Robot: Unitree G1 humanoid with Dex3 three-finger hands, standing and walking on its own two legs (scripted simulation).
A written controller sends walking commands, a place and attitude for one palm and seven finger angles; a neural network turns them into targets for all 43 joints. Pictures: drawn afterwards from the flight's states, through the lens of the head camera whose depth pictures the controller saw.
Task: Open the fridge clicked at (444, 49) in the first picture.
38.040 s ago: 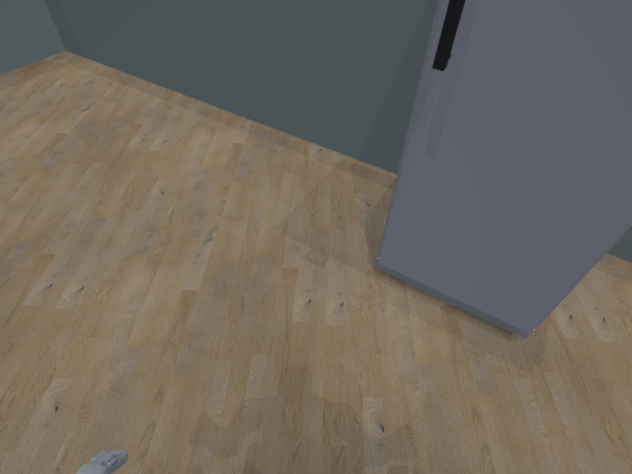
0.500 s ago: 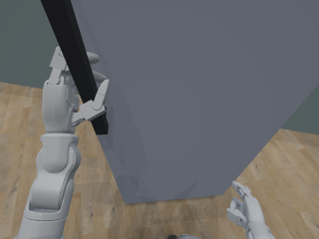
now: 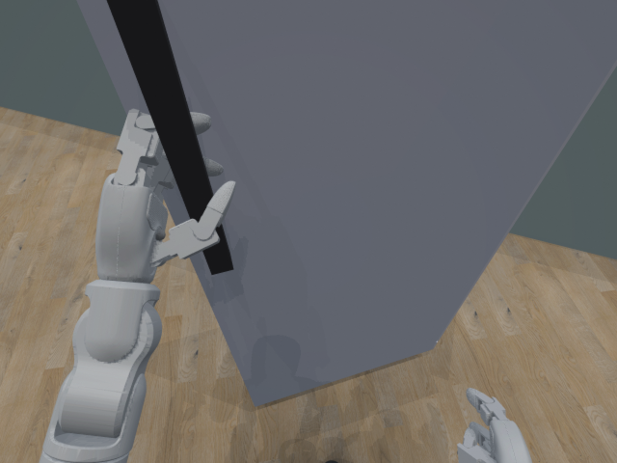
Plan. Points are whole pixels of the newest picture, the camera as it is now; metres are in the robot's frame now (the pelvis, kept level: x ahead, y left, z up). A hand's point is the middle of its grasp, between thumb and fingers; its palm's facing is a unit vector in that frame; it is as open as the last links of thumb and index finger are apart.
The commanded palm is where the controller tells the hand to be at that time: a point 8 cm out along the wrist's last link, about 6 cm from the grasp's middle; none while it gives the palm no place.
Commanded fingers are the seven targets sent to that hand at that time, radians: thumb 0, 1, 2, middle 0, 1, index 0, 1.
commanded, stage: walk backward, drawing the door open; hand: left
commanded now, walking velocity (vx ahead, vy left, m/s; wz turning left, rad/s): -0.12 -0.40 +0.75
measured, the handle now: (187, 151) +0.34 +0.11 +0.26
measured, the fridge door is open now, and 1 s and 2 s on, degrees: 37 74 68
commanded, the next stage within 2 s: stop walking and hold the door back in 0.88 s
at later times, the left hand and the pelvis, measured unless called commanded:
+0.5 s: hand (336, 385) +0.15 -0.02 +0.23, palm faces +0.36 -0.91 -0.19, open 7.9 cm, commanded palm +0.11 +0.02 +0.22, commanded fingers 0.00 0.90 0.90 -0.45 -1.40 -0.45 -1.40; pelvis -0.08 -0.22 +0.01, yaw +21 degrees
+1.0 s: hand out of the picture +0.07 -0.14 +0.22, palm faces +0.81 -0.55 -0.19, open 7.7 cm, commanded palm +0.02 -0.12 +0.20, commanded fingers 0.00 0.90 0.90 -0.45 -1.40 -0.45 -1.40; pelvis -0.04 -0.46 -0.01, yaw +39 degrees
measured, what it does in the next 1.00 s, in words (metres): steps to the right, turning left: right foot, then left foot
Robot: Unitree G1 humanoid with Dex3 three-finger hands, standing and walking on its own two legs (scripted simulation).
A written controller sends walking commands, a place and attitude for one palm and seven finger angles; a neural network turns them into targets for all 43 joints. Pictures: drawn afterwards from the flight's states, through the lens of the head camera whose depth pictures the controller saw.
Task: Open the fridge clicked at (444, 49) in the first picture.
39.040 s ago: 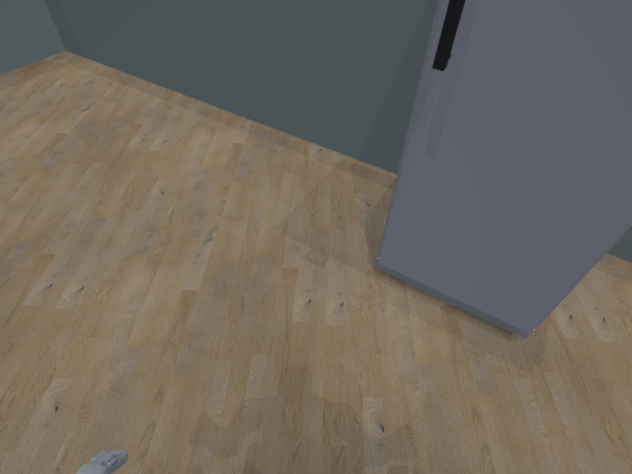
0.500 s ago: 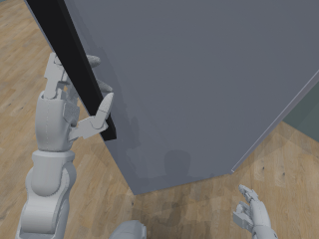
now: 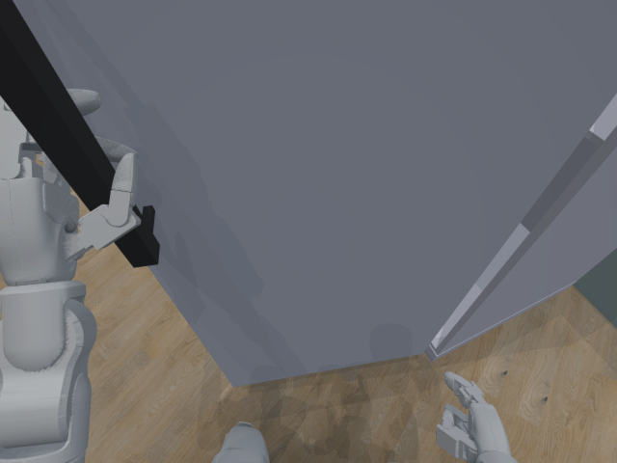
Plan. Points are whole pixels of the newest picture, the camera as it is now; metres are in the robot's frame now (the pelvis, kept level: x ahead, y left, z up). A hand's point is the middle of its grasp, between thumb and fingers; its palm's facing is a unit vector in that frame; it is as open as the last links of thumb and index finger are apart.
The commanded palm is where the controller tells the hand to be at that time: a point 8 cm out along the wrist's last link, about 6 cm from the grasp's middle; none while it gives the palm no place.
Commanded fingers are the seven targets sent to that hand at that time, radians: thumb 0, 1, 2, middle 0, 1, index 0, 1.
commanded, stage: stop walking and hold the door back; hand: left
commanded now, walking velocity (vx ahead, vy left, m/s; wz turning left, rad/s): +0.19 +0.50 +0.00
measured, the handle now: (84, 134) +0.32 +0.21 +0.28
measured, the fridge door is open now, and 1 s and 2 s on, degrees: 74 68 73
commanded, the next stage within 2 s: loosen the grip on the handle in 1.50 s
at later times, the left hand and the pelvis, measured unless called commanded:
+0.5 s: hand (117, 189) +0.29 +0.18 +0.24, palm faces +0.34 -0.93 -0.16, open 6.5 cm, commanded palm +0.27 +0.24 +0.21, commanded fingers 0.00 0.90 0.90 -0.45 -1.40 -0.45 -1.40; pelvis -0.11 -0.04 +0.02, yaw +8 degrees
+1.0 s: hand (123, 154) +0.33 +0.19 +0.24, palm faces +0.37 -0.91 -0.17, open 6.1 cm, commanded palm +0.28 +0.25 +0.21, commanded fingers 0.00 0.90 0.90 -0.45 -1.40 -0.45 -1.40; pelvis -0.11 -0.05 +0.02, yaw +5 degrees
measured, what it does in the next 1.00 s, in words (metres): walks backwards: left foot, then right foot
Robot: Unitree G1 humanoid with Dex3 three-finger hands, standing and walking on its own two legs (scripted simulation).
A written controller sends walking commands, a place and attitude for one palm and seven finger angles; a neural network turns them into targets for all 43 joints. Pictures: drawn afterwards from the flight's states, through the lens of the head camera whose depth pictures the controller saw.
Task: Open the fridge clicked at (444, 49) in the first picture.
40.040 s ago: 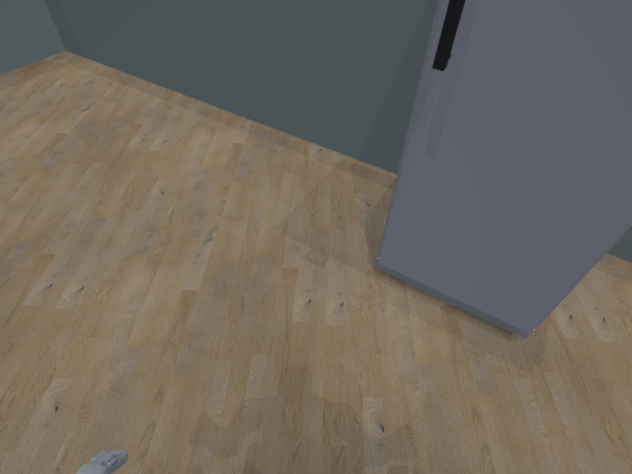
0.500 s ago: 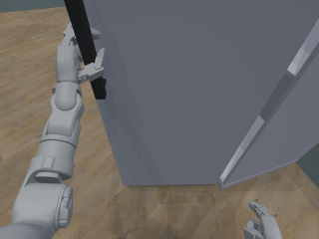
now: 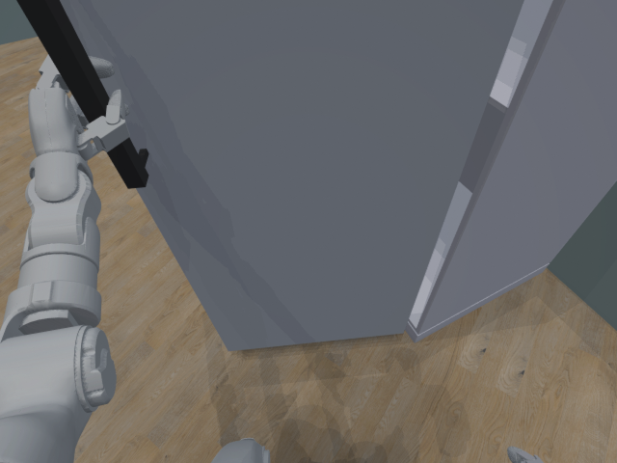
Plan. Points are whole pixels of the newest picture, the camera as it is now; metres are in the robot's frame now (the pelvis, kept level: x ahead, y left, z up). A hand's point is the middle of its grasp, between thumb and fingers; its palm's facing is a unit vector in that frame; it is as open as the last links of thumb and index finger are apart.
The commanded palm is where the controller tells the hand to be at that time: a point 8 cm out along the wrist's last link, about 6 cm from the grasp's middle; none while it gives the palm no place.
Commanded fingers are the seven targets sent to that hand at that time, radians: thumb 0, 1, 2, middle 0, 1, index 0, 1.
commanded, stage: stop walking and hold the door back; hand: left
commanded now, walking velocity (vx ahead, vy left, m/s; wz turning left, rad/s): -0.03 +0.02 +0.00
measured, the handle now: (94, 79) +0.50 +0.23 +0.25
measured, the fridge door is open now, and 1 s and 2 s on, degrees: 68 73 70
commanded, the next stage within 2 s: loosen the grip on the handle in 0.50 s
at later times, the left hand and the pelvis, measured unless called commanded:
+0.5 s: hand (112, 143) +0.42 +0.20 +0.22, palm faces +0.16 -0.98 -0.11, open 6.5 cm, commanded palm +0.41 +0.26 +0.19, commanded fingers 0.00 0.90 0.90 -0.45 -1.40 -0.45 -1.40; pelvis +0.01 +0.05 -0.01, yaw -3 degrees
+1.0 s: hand (108, 151) +0.42 +0.21 +0.21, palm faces +0.19 -0.97 -0.13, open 12.8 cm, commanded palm +0.39 +0.26 +0.21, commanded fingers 0.00 -0.55 0.20 -0.30 -1.22 -0.30 -1.22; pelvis -0.02 +0.03 -0.02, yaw -5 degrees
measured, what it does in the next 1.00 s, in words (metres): steps on the spot: left foot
